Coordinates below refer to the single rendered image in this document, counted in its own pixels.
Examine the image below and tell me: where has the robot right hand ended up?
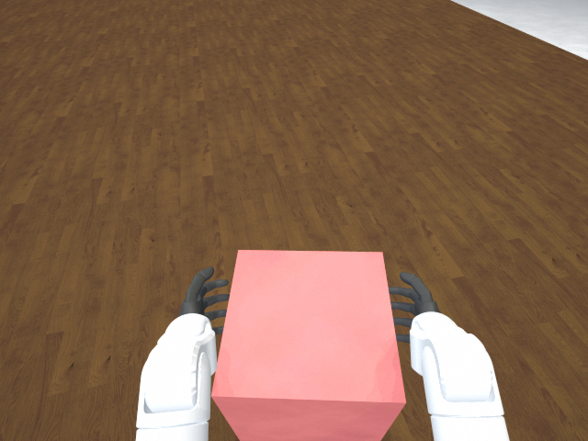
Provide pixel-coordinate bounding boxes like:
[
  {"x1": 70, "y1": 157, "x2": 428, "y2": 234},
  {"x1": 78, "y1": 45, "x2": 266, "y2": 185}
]
[{"x1": 389, "y1": 272, "x2": 440, "y2": 343}]

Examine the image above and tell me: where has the robot left hand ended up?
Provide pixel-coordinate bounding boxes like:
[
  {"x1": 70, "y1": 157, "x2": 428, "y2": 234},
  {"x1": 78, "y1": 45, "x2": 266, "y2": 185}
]
[{"x1": 178, "y1": 266, "x2": 230, "y2": 335}]

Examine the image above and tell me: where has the robot right forearm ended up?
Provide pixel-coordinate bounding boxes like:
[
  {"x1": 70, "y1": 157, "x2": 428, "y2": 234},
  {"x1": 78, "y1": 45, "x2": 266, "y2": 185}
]
[{"x1": 410, "y1": 311, "x2": 510, "y2": 441}]

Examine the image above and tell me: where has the robot left forearm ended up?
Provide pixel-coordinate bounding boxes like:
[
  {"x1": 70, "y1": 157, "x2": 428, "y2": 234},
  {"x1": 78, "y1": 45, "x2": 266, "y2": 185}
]
[{"x1": 136, "y1": 313, "x2": 218, "y2": 441}]

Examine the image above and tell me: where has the carton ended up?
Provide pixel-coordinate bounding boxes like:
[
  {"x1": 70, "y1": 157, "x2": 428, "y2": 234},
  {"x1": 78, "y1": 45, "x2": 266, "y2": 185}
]
[{"x1": 211, "y1": 250, "x2": 406, "y2": 441}]

